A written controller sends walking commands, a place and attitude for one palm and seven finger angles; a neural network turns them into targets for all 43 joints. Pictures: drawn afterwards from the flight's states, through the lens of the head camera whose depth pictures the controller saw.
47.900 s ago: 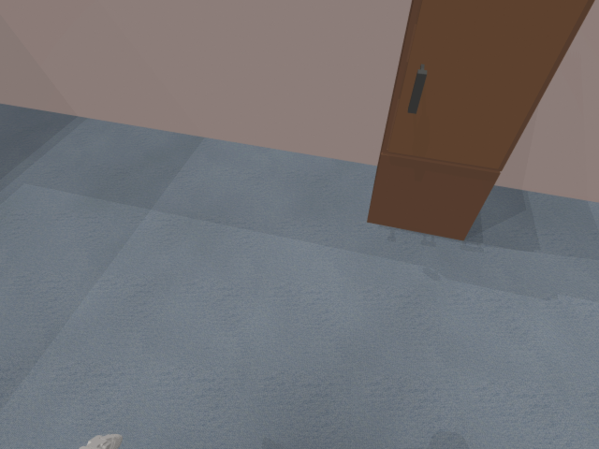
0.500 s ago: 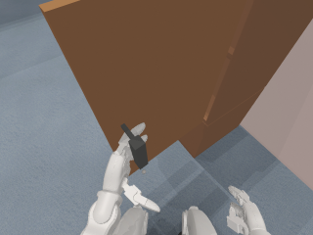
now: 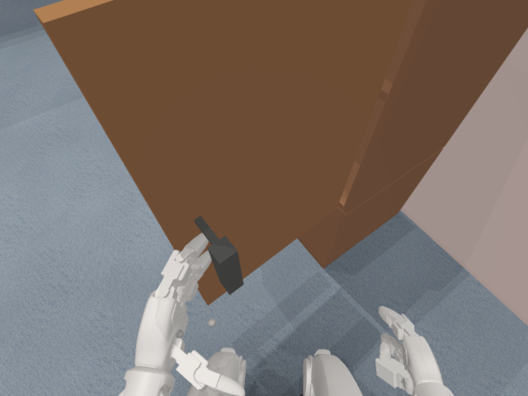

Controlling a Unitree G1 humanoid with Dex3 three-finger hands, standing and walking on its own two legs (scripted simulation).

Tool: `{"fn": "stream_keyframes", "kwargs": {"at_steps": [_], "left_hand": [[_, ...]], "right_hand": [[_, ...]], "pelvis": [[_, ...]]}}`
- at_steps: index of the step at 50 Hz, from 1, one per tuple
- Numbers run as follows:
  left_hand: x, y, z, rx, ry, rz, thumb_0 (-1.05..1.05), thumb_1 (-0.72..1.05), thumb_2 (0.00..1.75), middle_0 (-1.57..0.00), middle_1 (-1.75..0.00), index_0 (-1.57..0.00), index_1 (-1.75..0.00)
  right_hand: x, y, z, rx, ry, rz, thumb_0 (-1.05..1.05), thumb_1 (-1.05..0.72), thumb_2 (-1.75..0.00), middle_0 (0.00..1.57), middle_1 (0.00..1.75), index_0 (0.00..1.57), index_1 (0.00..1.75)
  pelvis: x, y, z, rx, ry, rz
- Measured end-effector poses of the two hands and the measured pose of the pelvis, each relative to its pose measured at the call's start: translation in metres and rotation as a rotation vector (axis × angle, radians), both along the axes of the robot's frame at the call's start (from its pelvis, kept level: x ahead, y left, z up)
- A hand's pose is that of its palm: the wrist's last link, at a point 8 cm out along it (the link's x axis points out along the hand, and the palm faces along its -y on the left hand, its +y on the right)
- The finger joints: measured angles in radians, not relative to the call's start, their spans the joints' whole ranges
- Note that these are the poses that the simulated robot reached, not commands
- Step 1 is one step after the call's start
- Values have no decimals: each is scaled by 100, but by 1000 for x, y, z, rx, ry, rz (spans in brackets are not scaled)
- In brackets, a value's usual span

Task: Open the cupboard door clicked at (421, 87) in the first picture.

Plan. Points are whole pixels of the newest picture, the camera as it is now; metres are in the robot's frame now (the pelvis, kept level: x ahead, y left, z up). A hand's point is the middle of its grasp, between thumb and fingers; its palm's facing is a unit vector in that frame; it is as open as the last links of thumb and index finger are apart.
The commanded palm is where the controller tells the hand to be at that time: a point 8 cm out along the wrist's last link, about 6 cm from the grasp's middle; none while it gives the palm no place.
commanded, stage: slide the hand sideways off the handle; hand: left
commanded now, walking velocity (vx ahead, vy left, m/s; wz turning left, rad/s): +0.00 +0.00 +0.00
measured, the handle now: (218, 255) +0.31 +0.09 +0.04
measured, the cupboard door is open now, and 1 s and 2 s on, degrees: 93 93 93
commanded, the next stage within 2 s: draw the hand back to the body in 0.46 s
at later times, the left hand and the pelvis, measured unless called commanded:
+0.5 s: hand (160, 350) +0.18 +0.14 +0.04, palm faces -0.03 -1.00 -0.02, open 16.3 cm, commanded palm +0.16 +0.19 +0.04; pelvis -0.01 -0.01 -0.01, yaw +0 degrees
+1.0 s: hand (98, 334) +0.19 +0.18 +0.12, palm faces -0.03 -1.00 -0.05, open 16.3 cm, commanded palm +0.15 +0.24 +0.14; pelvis +0.01 +0.01 +0.04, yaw +0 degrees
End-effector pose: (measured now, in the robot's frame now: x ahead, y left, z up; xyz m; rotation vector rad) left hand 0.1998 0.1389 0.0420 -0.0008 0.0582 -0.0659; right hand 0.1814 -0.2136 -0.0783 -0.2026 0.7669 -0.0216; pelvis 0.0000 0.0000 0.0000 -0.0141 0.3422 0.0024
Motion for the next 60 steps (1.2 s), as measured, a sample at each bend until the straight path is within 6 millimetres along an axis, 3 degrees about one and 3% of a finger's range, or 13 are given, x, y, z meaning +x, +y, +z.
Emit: {"fn": "stream_keyframes", "kwargs": {"at_steps": [11, 23, 31, 36, 44, 54, 60], "left_hand": [[-18, 21, 0, 19, 11, 12, -2, -50, 30, -17, -31, -20, -33], [-34, 55, -2, 30, 21, 44, -2, -50, 30, -16, -31, -16, -31], [-33, 55, -1, -2, 3, -6, -2, -50, 30, -15, -30, -15, -30], [-29, 62, 22, 28, -10, -3, -2, -50, 30, -15, -30, -15, -30], [-32, 83, 63, 47, 9, 37, -2, -50, 30, -15, -30, -15, -30], [-33, 107, 97, 61, -20, 38, -2, -47, 31, -15, -30, -15, -30], [-36, 124, 122, 272, 100, 208, -2, -34, 37, -16, -30, -16, -30]], "right_hand": [[11, -15, 0, -27, -41, -19, 1, -91, -90, 20, 30, 21, 30], [6, -23, -3, -51, -53, -52, 1, -91, -90, 20, 30, 21, 30], [-1, -19, -3, -68, -66, -58, 1, -91, -90, 20, 30, 21, 30], [-8, -9, 7, -48, -55, -81, 1, -91, -90, 20, 30, 21, 30], [-14, 4, 41, -26, -63, -95, 1, -90, -90, 20, 30, 21, 30], [2, 3, 78, -53, -138, -93, 1, -90, -90, 20, 30, 21, 30], [11, 10, 98, -59, -144, -120, 1, -90, -90, 20, 30, 21, 30]], "pelvis": [[0, -9, -6, -2, 6, 5], [-6, -11, -11, -11, 6, 7], [-11, -4, -15, -24, 3, 7], [-10, 1, -5, -28, -26, 5], [-1, 9, 27, -34, -80, 11], [12, 17, 48, -42, -135, 15], [23, 22, 69, -33, -184, 3]]}}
